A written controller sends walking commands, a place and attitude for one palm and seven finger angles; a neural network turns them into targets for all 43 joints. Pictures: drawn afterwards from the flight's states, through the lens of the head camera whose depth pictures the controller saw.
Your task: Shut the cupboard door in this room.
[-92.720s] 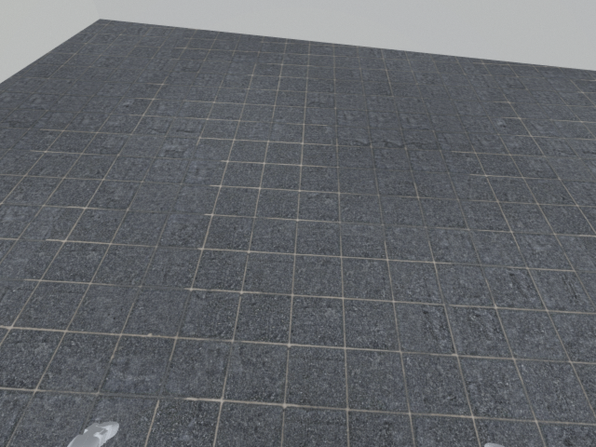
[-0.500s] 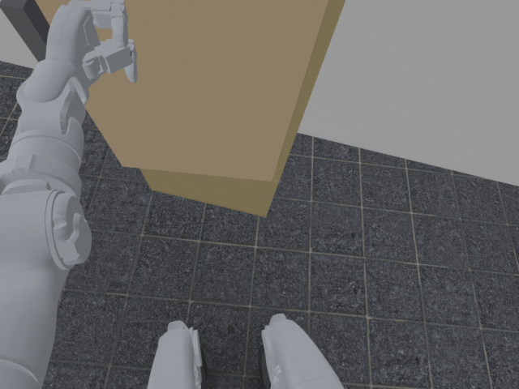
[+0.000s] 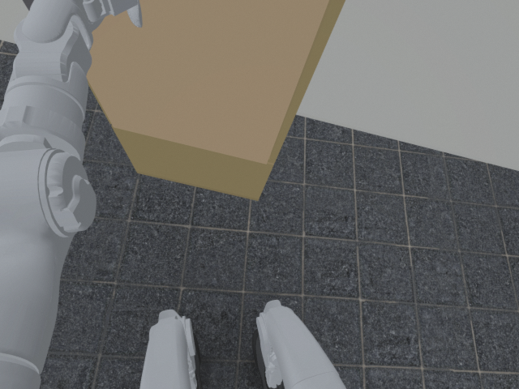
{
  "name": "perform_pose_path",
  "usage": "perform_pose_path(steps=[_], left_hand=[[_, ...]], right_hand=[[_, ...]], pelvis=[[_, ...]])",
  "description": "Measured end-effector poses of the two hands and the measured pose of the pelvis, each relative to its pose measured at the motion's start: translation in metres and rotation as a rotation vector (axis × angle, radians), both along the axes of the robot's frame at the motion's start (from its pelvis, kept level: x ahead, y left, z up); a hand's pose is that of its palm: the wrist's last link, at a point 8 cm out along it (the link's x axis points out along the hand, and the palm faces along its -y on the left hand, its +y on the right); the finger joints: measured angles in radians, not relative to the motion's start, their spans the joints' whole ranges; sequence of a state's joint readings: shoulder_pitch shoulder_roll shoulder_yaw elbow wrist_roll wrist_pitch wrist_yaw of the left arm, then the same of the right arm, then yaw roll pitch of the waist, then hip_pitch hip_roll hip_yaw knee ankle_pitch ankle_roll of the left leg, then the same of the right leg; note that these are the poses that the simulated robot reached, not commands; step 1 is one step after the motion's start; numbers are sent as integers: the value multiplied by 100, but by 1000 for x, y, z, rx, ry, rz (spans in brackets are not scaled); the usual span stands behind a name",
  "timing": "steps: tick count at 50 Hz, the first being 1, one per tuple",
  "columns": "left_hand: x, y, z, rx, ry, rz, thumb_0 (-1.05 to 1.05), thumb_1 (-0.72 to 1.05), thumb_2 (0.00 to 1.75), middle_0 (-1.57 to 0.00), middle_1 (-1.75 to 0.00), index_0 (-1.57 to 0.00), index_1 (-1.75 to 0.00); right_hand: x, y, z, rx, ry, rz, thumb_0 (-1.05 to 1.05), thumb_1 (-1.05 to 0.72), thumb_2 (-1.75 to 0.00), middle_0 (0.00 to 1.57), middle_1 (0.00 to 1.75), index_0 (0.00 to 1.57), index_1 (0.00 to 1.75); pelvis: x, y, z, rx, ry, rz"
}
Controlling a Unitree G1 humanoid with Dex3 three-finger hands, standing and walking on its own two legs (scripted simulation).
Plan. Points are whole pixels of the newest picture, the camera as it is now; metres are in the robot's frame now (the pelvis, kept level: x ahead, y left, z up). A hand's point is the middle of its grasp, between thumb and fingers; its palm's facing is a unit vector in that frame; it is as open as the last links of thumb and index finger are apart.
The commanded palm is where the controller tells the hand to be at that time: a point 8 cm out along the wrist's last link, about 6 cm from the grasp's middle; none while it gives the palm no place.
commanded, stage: pull the fist back off the door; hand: left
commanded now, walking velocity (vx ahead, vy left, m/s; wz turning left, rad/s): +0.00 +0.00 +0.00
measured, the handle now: out of the picture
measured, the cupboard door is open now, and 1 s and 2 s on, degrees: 0 0 0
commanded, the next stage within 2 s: draw the hand back to the body in 0.80 s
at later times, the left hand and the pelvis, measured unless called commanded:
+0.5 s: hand (147, 9) +0.57 +0.07 +0.14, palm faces +0.18 -0.98 -0.03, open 3.1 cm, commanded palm +0.53 +0.10 +0.13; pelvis +0.02 -0.01 +0.04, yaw +1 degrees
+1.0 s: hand (153, 43) +0.52 +0.06 +0.13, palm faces +0.15 -0.99 -0.01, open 3.1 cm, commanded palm +0.47 +0.12 +0.14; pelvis +0.03 -0.03 +0.05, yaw +3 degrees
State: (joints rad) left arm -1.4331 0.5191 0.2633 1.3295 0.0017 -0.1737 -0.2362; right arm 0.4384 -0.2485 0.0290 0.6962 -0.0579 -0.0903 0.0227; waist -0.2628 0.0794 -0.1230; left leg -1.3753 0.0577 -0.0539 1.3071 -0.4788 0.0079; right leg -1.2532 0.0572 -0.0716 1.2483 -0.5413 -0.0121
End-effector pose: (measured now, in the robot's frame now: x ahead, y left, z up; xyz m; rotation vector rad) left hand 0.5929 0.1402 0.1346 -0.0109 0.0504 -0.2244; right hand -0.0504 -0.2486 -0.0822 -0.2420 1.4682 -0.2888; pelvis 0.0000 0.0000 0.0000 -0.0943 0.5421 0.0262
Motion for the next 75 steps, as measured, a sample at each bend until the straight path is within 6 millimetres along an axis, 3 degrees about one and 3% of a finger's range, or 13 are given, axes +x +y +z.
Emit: perform_pose_path(steps=[4,7,12,16,20,24,34,39,47,52,61,69,75], left_hand=[[-10,-1,-9,-87,52,268,3,85,96,-129,-150,-130,-150],[-18,-6,-8,-27,10,405,2,86,94,-129,-150,-129,-150],[-26,-30,7,96,-108,372,2,88,92,-129,-150,-129,-150],[-29,-43,6,65,-19,329,2,89,91,-129,-150,-130,-150],[-37,-38,1,22,31,372,2,89,90,-130,-149,-130,-150],[-49,-27,2,40,-50,403,2,90,90,-130,-149,-130,-150],[-85,-18,-16,38,-44,365,2,90,90,-129,-150,-130,-150],[-100,-28,-6,16,-95,353,2,90,90,-130,-150,-130,-150],[-98,-36,0,63,-67,346,2,90,90,-130,-150,-130,-150],[-107,-18,5,17,-90,397,2,90,90,-130,-149,-130,-150],[-172,31,36,61,-101,385,2,90,90,-129,-150,-130,-150],[-215,47,59,20,-143,346,2,90,90,-129,-149,-129,-150],[-250,63,71,119,-130,324,2,90,90,-123,-142,-123,-143]], right_hand=[[-2,12,0,68,3,25,1,-90,-90,20,30,20,30],[-1,18,1,107,-13,37,1,-90,-90,21,30,21,30],[-2,21,2,147,-18,12,0,-90,-90,21,30,21,30],[-3,17,9,145,-19,-19,0,-90,-90,21,30,21,30],[2,8,18,137,-34,-20,1,-90,-90,20,30,20,30],[10,-3,21,139,-39,2,1,-90,-90,20,30,20,30],[64,-32,25,104,-79,60,1,-90,-90,20,30,20,30],[103,-38,26,92,-175,100,1,-90,-90,20,30,20,30],[137,-32,22,107,-271,123,1,-91,-90,20,30,20,30],[132,-24,23,129,-277,100,1,-91,-90,20,30,20,30],[133,-14,43,166,-305,77,1,-90,-90,20,30,20,30],[181,-19,78,88,-492,141,1,-90,-90,20,30,20,30],[223,-6,102,84,-635,153,1,-90,-90,20,30,20,30]], pelvis=[[0,0,4,7,-7,1],[1,-1,6,10,-11,2],[3,-4,13,19,-35,2],[6,-7,23,28,-59,-3],[12,-10,33,44,-79,-15],[17,-14,38,57,-95,-19],[28,-22,48,71,-137,4],[33,-24,53,76,-160,10],[30,-27,52,88,-178,12],[29,-27,56,95,-188,-9],[36,-24,82,97,-304,-8],[32,-17,96,87,-392,16],[31,-9,105,95,-450,8]])
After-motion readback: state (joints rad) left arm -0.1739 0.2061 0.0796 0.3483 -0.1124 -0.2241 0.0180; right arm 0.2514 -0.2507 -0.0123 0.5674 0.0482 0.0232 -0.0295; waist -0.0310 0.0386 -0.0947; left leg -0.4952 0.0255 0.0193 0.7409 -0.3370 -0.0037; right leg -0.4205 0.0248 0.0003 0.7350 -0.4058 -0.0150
